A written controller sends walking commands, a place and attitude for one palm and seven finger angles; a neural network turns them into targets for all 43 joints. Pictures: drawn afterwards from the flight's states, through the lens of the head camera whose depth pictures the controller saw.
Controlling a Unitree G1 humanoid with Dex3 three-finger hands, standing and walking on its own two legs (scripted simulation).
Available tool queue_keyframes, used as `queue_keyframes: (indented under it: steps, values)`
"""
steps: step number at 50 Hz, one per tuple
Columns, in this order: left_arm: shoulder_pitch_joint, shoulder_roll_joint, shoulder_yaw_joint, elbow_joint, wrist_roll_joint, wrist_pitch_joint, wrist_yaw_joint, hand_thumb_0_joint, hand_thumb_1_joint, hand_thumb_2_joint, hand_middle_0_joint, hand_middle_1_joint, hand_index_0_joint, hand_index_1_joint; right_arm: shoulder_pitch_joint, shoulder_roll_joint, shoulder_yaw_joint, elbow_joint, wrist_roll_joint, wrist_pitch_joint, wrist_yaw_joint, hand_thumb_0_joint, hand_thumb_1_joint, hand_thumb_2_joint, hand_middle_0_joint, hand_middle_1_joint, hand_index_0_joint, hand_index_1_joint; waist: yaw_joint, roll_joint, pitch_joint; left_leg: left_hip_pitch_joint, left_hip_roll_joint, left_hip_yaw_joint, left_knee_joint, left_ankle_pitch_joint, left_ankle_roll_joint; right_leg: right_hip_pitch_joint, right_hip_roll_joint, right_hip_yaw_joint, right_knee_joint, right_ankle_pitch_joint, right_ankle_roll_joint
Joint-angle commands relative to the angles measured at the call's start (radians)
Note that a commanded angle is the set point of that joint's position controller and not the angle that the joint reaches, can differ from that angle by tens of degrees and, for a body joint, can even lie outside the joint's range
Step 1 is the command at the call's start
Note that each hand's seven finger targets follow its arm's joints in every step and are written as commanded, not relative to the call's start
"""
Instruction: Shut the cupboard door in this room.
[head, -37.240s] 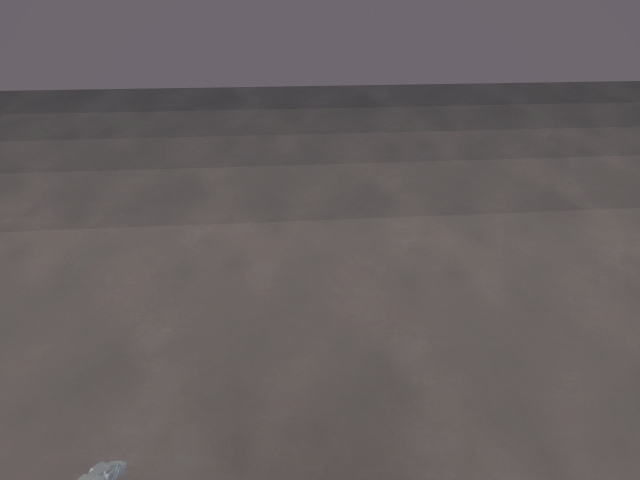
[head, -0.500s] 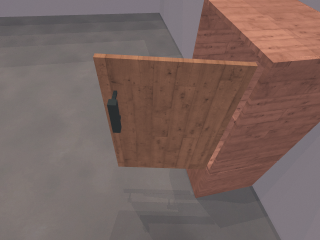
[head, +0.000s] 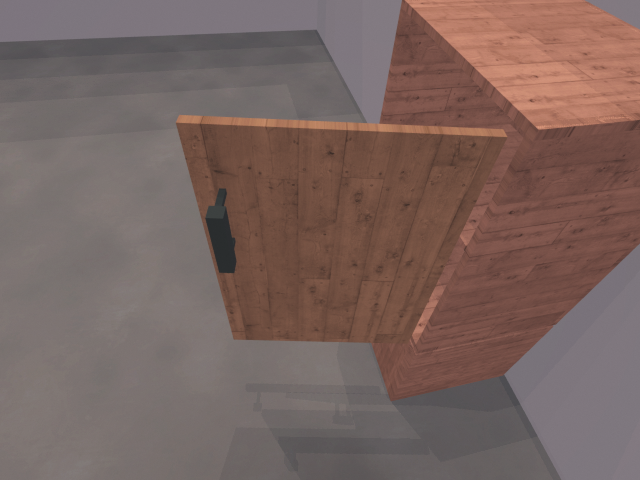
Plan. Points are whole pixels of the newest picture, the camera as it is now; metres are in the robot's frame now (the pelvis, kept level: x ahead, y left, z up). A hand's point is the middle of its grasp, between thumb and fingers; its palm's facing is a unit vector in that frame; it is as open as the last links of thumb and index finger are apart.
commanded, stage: look again from close up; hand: left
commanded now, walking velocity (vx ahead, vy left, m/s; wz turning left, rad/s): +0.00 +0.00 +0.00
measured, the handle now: (224, 231) +0.45 +0.18 +0.03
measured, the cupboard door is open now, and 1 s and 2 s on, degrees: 77 77 77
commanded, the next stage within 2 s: raise the hand and make a fist in 0.30 s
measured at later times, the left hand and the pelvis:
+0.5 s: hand out of the picture +0.07 +0.17 -0.13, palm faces +0.18 -0.95 -0.24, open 7.2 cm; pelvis +0.00 -0.03 +0.00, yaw +2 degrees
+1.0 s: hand (201, 479) +0.13 +0.14 -0.03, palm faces +0.14 -0.99 -0.05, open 5.3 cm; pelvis -0.03 -0.08 -0.10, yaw +7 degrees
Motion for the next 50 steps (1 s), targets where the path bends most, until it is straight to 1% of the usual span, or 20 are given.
queue_keyframes:
  steps: [1, 19, 20, 21, 22, 23, 24, 25, 27, 29, 30, 31, 32, 34, 36, 38, 43, 45, 48, 50]
  values:
    - [0.075, 0.076, 0.016, -0.018, 0.001, -0.009, 0.002, 0.000, 0.900, 0.900, -0.200, -0.300, -0.200, -0.300, 0.065, -0.109, -0.020, -0.017, -0.001, -0.014, -0.004, 0.000, -0.900, -0.900, 0.200, 0.300, 0.200, 0.300, 0.000, 0.026, 0.034, -0.020, 0.188, -0.183, -0.119, 0.248, -0.079, -0.018, -0.015, 0.024, -0.024, 0.110, -0.075]
    - [0.094, 0.068, 0.014, -0.009, 0.002, -0.019, 0.002, 0.000, 0.900, 0.900, -0.200, -0.300, -0.200, -0.300, 0.057, -0.090, -0.017, -0.006, 0.001, -0.015, -0.001, 0.000, -0.900, -0.900, 0.200, 0.300, 0.200, 0.300, 0.006, -0.002, 0.038, -0.033, 0.178, -0.162, -0.106, 0.192, -0.068, -0.001, -0.024, 0.035, -0.063, 0.145, -0.079]
    - [0.085, 0.120, 0.010, 0.014, 0.021, -0.037, 0.032, 0.000, 0.900, 0.900, -0.200, -0.300, -0.200, -0.300, 0.015, -0.153, -0.015, -0.079, 0.010, -0.021, 0.007, 0.000, -0.900, -0.900, 0.200, 0.300, 0.200, 0.300, 0.005, -0.003, 0.059, -0.101, 0.209, -0.178, 0.036, 0.502, -0.108, -0.047, -0.031, 0.034, -0.014, 0.254, -0.069]
    - [-0.785, 0.601, 0.335, -1.689, -0.095, -0.287, 0.055, 0.000, 0.900, 0.900, -0.200, -0.300, -0.200, -0.300, 0.125, -0.354, -0.062, -0.385, 0.026, -0.209, -0.065, 0.000, -0.900, -0.900, 0.200, 0.300, 0.200, 0.300, -0.203, 0.108, -0.397, 0.302, 0.205, -0.291, 0.048, 0.726, -0.151, -0.114, 0.116, -0.086, 0.211, 0.288, -0.056]
    - [-0.085, 0.194, 0.005, -1.396, -0.106, -0.215, 0.076, 0.000, 0.900, 0.900, -0.218, -0.320, -0.218, -0.320, 0.055, -0.232, 0.013, -0.353, 0.079, -0.306, -0.083, 0.000, -0.900, -0.900, 0.200, 0.300, 0.200, 0.300, -0.057, 0.424, -0.495, 0.421, 0.210, -0.290, 0.032, 0.667, -0.192, -0.236, 0.140, -0.062, 0.365, -0.110, -0.081]
    - [0.145, -0.006, -0.055, -1.305, -0.144, -0.068, 0.091, 0.000, 0.900, 0.900, -0.237, -0.340, -0.237, -0.340, -0.015, -0.184, -0.010, -0.365, 0.046, -0.344, -0.067, 0.000, -0.900, -0.900, 0.200, 0.300, 0.200, 0.300, -0.020, 0.407, -0.373, 0.200, 0.178, -0.250, -0.057, 0.594, -0.219, -0.239, 0.126, -0.050, 0.368, -0.167, -0.090]
    - [0.135, -0.051, -0.107, -1.163, -0.155, -0.027, 0.097, 0.000, 0.900, 0.900, -0.255, -0.360, -0.255, -0.360, 0.008, -0.171, -0.027, -0.327, 0.059, -0.370, -0.043, 0.000, -0.900, -0.900, 0.200, 0.300, 0.200, 0.300, -0.039, 0.200, -0.145, 0.010, 0.171, -0.226, -0.042, 0.445, -0.184, -0.288, 0.095, -0.043, 0.321, -0.132, -0.080]
    - [0.042, -0.054, -0.112, -1.192, -0.169, -0.061, 0.084, 0.000, 0.900, 0.900, -0.273, -0.380, -0.273, -0.380, 0.008, -0.217, -0.055, -0.371, 0.057, -0.383, -0.023, 0.000, -0.900, -0.900, 0.200, 0.300, 0.200, 0.300, -0.063, 0.140, -0.023, -0.093, 0.146, -0.218, 0.028, 0.270, -0.158, -0.299, 0.090, -0.057, 0.217, -0.094, -0.083]
    - [0.042, 0.040, 0.014, -1.041, -0.152, -0.175, 0.046, 0.000, 0.900, 0.900, -0.310, -0.420, -0.310, -0.420, -0.017, -0.246, -0.066, -0.445, 0.024, -0.387, -0.002, 0.000, -0.900, -0.900, 0.200, 0.300, 0.200, 0.300, -0.084, -0.100, 0.032, -0.294, 0.093, -0.228, 0.157, -0.022, -0.141, -0.373, 0.084, -0.070, 0.118, -0.108, -0.091]
    - [0.225, 0.047, 0.102, -0.926, -0.187, -0.326, -0.057, 0.000, 0.900, 0.900, -0.347, -0.460, -0.347, -0.460, -0.059, -0.241, -0.074, -0.525, 0.013, -0.384, 0.025, 0.000, -0.900, -0.900, 0.200, 0.300, 0.200, 0.300, -0.006, -0.119, -0.080, -0.404, 0.058, -0.199, 0.269, -0.044, -0.150, -0.429, 0.082, -0.065, 0.226, -0.160, -0.110]
    - [0.295, 0.066, 0.165, -0.843, -0.224, -0.409, -0.120, 0.000, 0.900, 0.900, -0.365, -0.480, -0.365, -0.480, -0.080, -0.228, -0.091, -0.546, 0.013, -0.373, 0.028, 0.000, -0.900, -0.900, 0.200, 0.300, 0.200, 0.300, 0.025, -0.277, -0.083, -0.515, 0.049, -0.175, 0.338, -0.116, -0.153, -0.471, 0.079, -0.043, 0.259, -0.267, -0.107]
    - [0.308, 0.041, 0.151, -0.848, -0.257, -0.502, -0.200, 0.000, 0.900, 0.900, -0.383, -0.500, -0.383, -0.500, -0.103, -0.231, -0.096, -0.582, 0.012, -0.365, 0.034, 0.000, -0.900, -0.900, 0.200, 0.300, 0.200, 0.300, 0.031, -0.359, -0.080, -0.613, 0.036, -0.149, 0.409, -0.161, -0.145, -0.500, 0.070, 0.008, 0.278, -0.352, -0.104]
    - [0.292, 0.055, 0.157, -0.867, -0.278, -0.588, -0.279, 0.000, 0.900, 0.900, -0.402, -0.520, -0.402, -0.520, -0.123, -0.239, -0.102, -0.620, 0.013, -0.360, 0.040, 0.000, -0.900, -0.900, 0.200, 0.300, 0.200, 0.300, 0.036, -0.343, -0.100, -0.688, 0.025, -0.133, 0.476, -0.190, -0.142, -0.505, 0.051, 0.071, 0.302, -0.395, -0.105]
    - [0.284, 0.186, 0.273, -0.882, -0.296, -0.672, -0.386, 0.000, 0.900, 0.900, -0.438, -0.560, -0.438, -0.560, -0.138, -0.245, -0.114, -0.694, 0.028, -0.334, 0.052, 0.000, -0.900, -0.900, 0.200, 0.300, 0.200, 0.300, 0.067, -0.155, -0.168, -0.769, 0.013, -0.110, 0.557, -0.213, -0.132, -0.466, 0.023, 0.169, 0.353, -0.392, -0.113]
    - [0.257, 0.232, 0.306, -0.996, -0.311, -0.628, -0.402, 0.000, 0.900, 0.900, -0.475, -0.600, -0.475, -0.600, -0.178, -0.238, -0.110, -0.766, 0.040, -0.309, 0.045, 0.000, -0.900, -0.900, 0.200, 0.300, 0.200, 0.300, 0.089, -0.036, -0.256, -0.780, 0.011, -0.097, 0.563, -0.215, -0.112, -0.444, 0.036, 0.193, 0.371, -0.429, -0.107]
    - [0.153, 0.265, 0.323, -1.151, -0.337, -0.578, -0.379, 0.000, 0.900, 0.900, -0.512, -0.640, -0.512, -0.640, -0.181, -0.236, -0.103, -0.807, 0.046, -0.290, 0.029, 0.000, -0.900, -0.900, 0.200, 0.300, 0.200, 0.300, 0.070, 0.047, -0.282, -0.768, 0.020, -0.110, 0.578, -0.228, -0.104, -0.478, 0.049, 0.209, 0.374, -0.484, -0.104]
    - [-0.034, 0.244, 0.241, -1.510, -0.333, -0.637, -0.328, 0.000, 0.900, 0.900, -0.603, -0.740, -0.603, -0.740, -0.111, -0.220, -0.080, -0.788, 0.029, -0.299, -0.008, 0.000, -0.900, -0.900, 0.200, 0.300, 0.200, 0.300, -0.039, 0.083, -0.374, -0.684, 0.059, -0.160, 0.670, -0.108, -0.079, -0.521, 0.070, 0.196, 0.417, -0.227, -0.072]
    - [0.000, 0.211, 0.198, -1.434, -0.328, -0.640, -0.356, 0.000, 0.900, 0.900, -0.640, -0.780, -0.640, -0.780, -0.089, -0.223, -0.073, -0.749, 0.027, -0.303, -0.019, 0.000, -0.900, -0.900, 0.200, 0.300, 0.200, 0.300, -0.063, 0.075, -0.336, -0.698, 0.068, -0.171, 0.688, -0.094, -0.080, -0.555, 0.078, 0.164, 0.436, -0.165, -0.072]
    - [0.021, 0.203, 0.177, -1.308, -0.339, -0.573, -0.423, 0.000, 0.900, 0.900, -0.695, -0.840, -0.695, -0.840, -0.085, -0.232, -0.065, -0.721, 0.037, -0.297, -0.036, 0.000, -0.900, -0.900, 0.200, 0.300, 0.200, 0.300, -0.065, 0.057, -0.292, -0.731, 0.073, -0.174, 0.695, -0.099, -0.078, -0.560, 0.081, 0.165, 0.424, -0.163, -0.059]
    - [0.048, 0.240, 0.219, -1.284, -0.346, -0.502, -0.451, 0.000, 0.900, 0.900, -0.732, -0.880, -0.732, -0.880, -0.077, -0.233, -0.066, -0.732, 0.049, -0.286, -0.041, 0.000, -0.900, -0.900, 0.200, 0.300, 0.200, 0.300, -0.038, 0.016, -0.348, -0.738, 0.075, -0.169, 0.679, -0.089, -0.080, -0.487, 0.069, 0.174, 0.404, -0.160, -0.050]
